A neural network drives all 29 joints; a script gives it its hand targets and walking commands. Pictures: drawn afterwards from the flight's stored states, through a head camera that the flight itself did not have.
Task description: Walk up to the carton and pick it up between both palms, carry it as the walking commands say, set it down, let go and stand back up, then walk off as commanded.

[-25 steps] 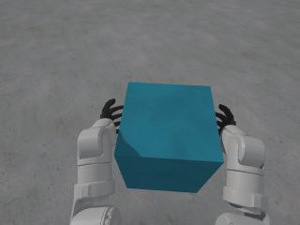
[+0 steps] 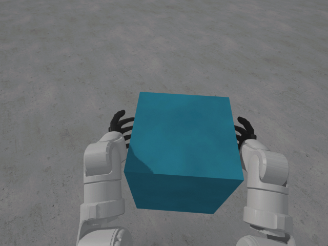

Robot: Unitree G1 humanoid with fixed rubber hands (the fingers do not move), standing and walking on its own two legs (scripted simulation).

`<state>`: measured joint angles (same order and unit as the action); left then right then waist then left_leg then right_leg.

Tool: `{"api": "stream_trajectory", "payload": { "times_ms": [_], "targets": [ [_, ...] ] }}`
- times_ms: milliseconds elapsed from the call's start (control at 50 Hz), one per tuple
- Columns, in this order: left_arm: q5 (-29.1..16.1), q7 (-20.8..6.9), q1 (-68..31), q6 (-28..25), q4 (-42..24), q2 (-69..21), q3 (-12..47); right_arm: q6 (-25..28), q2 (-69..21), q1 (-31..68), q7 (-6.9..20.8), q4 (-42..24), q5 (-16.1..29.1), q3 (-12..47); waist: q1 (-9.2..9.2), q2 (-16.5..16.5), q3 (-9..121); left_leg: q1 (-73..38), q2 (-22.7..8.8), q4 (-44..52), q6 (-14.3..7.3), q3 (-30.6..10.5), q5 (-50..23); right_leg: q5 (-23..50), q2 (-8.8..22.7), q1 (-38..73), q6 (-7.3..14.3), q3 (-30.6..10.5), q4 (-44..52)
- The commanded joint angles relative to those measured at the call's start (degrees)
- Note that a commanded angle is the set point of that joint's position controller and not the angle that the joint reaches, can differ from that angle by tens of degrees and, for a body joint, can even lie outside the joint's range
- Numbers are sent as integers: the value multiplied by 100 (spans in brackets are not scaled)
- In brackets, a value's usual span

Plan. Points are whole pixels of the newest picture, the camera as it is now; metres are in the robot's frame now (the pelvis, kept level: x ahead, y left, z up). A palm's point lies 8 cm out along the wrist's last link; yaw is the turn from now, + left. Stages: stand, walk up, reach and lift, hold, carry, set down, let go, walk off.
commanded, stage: carry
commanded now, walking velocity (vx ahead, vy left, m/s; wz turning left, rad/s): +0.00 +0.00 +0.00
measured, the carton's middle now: (179, 157) +0.32 +0.00 +0.05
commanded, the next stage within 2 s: none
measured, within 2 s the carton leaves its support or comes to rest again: neither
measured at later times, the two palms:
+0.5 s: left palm (113, 144) +0.31 +0.16 +0.11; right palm (242, 149) +0.31 -0.14 +0.10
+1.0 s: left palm (113, 147) +0.30 +0.16 +0.10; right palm (243, 152) +0.30 -0.14 +0.10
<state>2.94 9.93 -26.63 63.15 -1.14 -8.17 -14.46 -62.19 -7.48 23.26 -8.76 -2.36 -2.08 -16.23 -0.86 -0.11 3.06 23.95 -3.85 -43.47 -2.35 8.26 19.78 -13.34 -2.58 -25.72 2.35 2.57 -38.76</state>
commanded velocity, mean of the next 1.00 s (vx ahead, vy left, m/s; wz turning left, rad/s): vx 0.00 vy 0.00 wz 0.00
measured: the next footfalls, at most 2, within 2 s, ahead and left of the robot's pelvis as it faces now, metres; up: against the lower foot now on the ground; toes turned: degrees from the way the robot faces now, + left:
none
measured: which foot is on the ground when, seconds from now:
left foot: down 0.00-1.00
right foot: down 0.00-1.00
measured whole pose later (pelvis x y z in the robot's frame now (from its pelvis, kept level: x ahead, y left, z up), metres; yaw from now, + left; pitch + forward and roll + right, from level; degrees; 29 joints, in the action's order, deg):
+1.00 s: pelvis +0.00 +0.00 +0.00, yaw +0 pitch +0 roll -2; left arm 2.9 10.1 -21.5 63.7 -6.6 -9.6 -14.0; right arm -62.4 -8.2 19.9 -8.0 -5.0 -2.1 -14.6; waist -0.9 0.0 3.1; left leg 24.1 -3.8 -43.1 -2.8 8.3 19.7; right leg -12.9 -2.6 -25.7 2.1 2.4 -38.1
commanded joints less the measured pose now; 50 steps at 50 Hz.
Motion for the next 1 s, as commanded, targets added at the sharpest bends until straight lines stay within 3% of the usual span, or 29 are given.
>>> {"api": "stream_trajectory", "payload": {
  "times_ms": [0, 20, 40, 60, 80, 100, 160, 180, 200, 260, 300, 340, 360, 400, 440, 480, 500, 520, 560, 600, 620, 640, 660, 680, 740, 820, 880, 940, 980],
  "targets": [
    [-1303, -412, -3224, -139, -672, -4415, 3713, 152, -4207, 3889, 257, -928, 1182, 3711, 69, 337, 2199, -1113, -252, 1041, -132, -698, -413, 1194, 1082, 616, 320, -1300, 1095],
    [-1393, -460, -2316, -85, -970, -4687, 3748, 77, -4472, 2720, 290, -1032, 1107, 3717, 68, -34, 2421, -1188, -274, 1026, -153, -719, -593, 1539, 1042, 749, 352, -1223, 891],
    [-1284, -505, -1743, -97, -975, -4508, 3725, 41, -4325, 2246, 351, -975, 1106, 3674, 44, 244, 2386, -1165, -447, 1202, -224, -865, -1185, 1724, 977, 689, 261, -1056, 698],
    [-1431, -406, -3754, -220, -935, -4429, 3724, 179, -4258, 4256, 305, -992, 1275, 3801, 39, 211, 2117, -1097, -486, 1237, -298, -910, -1127, 1260, 826, 558, 181, -1023, 802],
    [-1286, -503, -1743, 17, -1046, -4566, 3793, -65, -4475, 2246, 355, -676, 974, 3730, 5, 448, 1906, -923, -520, 1334, -247, -877, -760, 715, 915, 356, 208, -1058, 840],
    [-1253, -479, -1906, -12, -846, -4565, 3888, 22, -4192, 2353, 373, -1024, 1076, 3684, 33, 737, 2205, -1067, -661, 1614, -270, -1087, -828, 453, 772, 428, 168, -908, 674],
    [-1393, -455, -3560, -131, -1124, -4445, 3747, 67, -4379, 3859, 352, -938, 1244, 3778, 38, 371, 2112, -892, -510, 1428, -302, -1035, -406, 589, 824, 635, 259, -1025, 909],
    [-1334, -519, -1767, 9, -1082, -4617, 3748, -80, -4398, 2050, 369, -1026, 1067, 3715, 57, 148, 2145, -1054, -501, 1268, -268, -869, -343, 767, 885, 342, 287, -1167, 909],
    [-1502, -436, -3777, -182, -1363, -4549, 3858, 111, -4483, 4060, 317, -1129, 1281, 3814, 52, 51, 2125, -924, -404, 1268, -235, -901, -345, 866, 914, 757, 258, -1109, 1005],
    [-1155, -443, -1972, 29, -770, -4411, 3701, -55, -4205, 2468, 315, -833, 1023, 3632, 66, 477, 1863, -916, -566, 1459, -278, -1055, -463, 689, 894, 360, 264, -1042, 1037],
    [-1405, -463, -2463, -32, -1371, -4504, 3959, -6, -4504, 2596, 337, -963, 1147, 3751, 32, 519, 2434, -1222, -349, 1114, -216, -734, -587, 1208, 1042, 701, 230, -1189, 947],
    [-1228, -444, -2361, -32, -937, -4310, 3707, -7, -4053, 2737, 336, -887, 1032, 3564, 33, 162, 1899, -779, -620, 1689, -332, -1194, 63, 66, 833, 344, 228, -1014, 971],
    [-1270, -472, -2310, 4, -963, -4647, 3792, -8, -4498, 2994, 359, -1050, 1232, 3816, 24, 698, 2053, -983, -574, 1564, -301, -1044, -564, 540, 797, 479, 202, -905, 867],
    [-1262, -474, -1900, 28, -947, -4447, 3716, -43, -4107, 2357, 319, -990, 992, 3608, 26, -34, 1883, -799, -477, 1440, -288, -994, 54, 77, 877, 446, 199, -1149, 1038],
    [-1401, -460, -3342, -82, -1223, -4536, 3887, 69, -4328, 3991, 367, -1323, 1295, 3856, 39, 457, 1815, -861, -419, 1521, -217, -922, -83, 455, 837, 309, 228, -1108, 1028],
    [-1243, -472, -1714, 64, -1195, -4516, 3807, -107, -4401, 2223, 397, -1082, 1187, 3758, 24, 592, 1852, -754, -687, 1934, -312, -1292, -110, 130, 763, 360, 167, -861, 857],
    [-1285, -436, -2479, -3, -1165, -4451, 3916, -30, -4223, 2600, 364, -896, 1034, 3603, 31, 720, 1800, -821, -669, 1917, -274, -1141, -113, 24, 629, 242, 143, -785, 774],
    [-1244, -453, -2746, -19, -872, -4426, 3811, 28, -4164, 3372, 373, -1119, 1151, 3712, 40, 615, 1963, -832, -839, 2063, -388, -1493, -81, -260, 573, 330, 165, -743, 717],
    [-1379, -432, -3595, -127, -1179, -4538, 3866, 117, -4348, 4280, 378, -1271, 1330, 3824, 28, 471, 1977, -834, -555, 1577, -298, -1031, -482, 582, 746, 545, 217, -970, 902],
    [-1281, -523, -1105, 83, -1142, -4819, 3810, -43, -4543, 1930, 387, -1495, 1195, 3882, 53, 190, 2169, -1079, -367, 1150, -190, -856, -607, 1154, 1002, 556, 338, -1173, 963],
    [-1423, -491, -2658, -32, -1160, -4743, 3887, 40, -4448, 3233, 332, -1319, 1209, 3779, 50, 155, 2278, -1086, -324, 1208, -183, -732, -605, 1396, 1015, 784, 315, -1078, 901],
    [-1410, -516, -1823, 6, -1277, -4499, 3852, -23, -4352, 2088, 336, -1118, 1075, 3742, 32, -139, 2260, -1064, -302, 1168, -225, -799, -235, 1063, 997, 642, 266, -1237, 965],
    [-1289, -536, -1083, 80, -1216, -4565, 3914, -90, -4367, 1663, 399, -1358, 1156, 3870, 24, 222, 2366, -1259, -438, 1369, -269, -910, -594, 1034, 1027, 509, 272, -1199, 889],
    [-1533, -497, -3094, -71, -1456, -4644, 4065, 62, -4302, 3566, 416, -1471, 1335, 3891, 40, 534, 2236, -1054, -551, 1534, -344, -1120, -812, 718, 866, 580, 187, -1079, 827],
    [-1369, -527, -1791, 49, -1482, -4570, 4055, -59, -4231, 2029, 434, -1364, 1151, 3762, 17, 682, 2197, -1161, -728, 1656, -370, -1191, -829, 236, 738, 452, 144, -980, 839],
    [-986, -524, -2502, 24, -287, -4179, 3612, 20, -3738, 3178, 437, -649, 861, 3405, 58, 836, 1873, -735, -1053, 2101, -482, -1580, -263, -242, 558, 309, 105, -734, 747],
    [-1373, -587, -1524, 55, -1543, -4812, 3978, -91, -4597, 2049, 468, -1531, 1231, 3957, 74, 111, 1773, -722, -504, 1398, -227, -916, -139, 779, 855, 404, 271, -1054, 1027],
    [-1406, -474, -3197, -45, -1198, -4356, 3909, 48, -4081, 3674, 392, -1300, 1294, 3846, 19, 118, 1960, -970, -453, 1608, -246, -1014, -45, 388, 862, 492, 280, -1011, 928],
    [-1442, -569, -1919, 34, -1679, -4748, 4039, -30, -4321, 2425, 465, -1729, 1243, 3927, 60, 482, 2048, -1099, -764, 1571, -357, -1115, -994, 500, 730, 289, 131, -811, 718]
  ]
}}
